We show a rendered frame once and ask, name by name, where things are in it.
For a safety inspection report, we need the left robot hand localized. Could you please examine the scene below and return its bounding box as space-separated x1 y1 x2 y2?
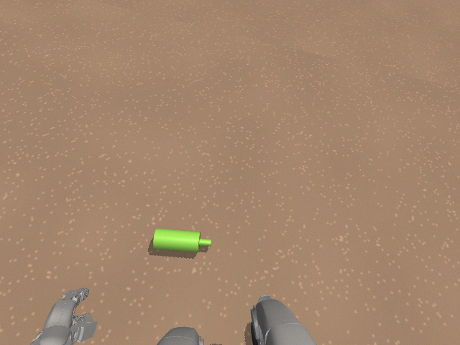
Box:
43 288 98 343

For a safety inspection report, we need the bottle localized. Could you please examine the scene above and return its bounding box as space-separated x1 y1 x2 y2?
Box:
153 228 211 252

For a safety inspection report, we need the left robot arm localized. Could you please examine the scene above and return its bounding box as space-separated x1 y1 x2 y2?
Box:
30 325 73 345

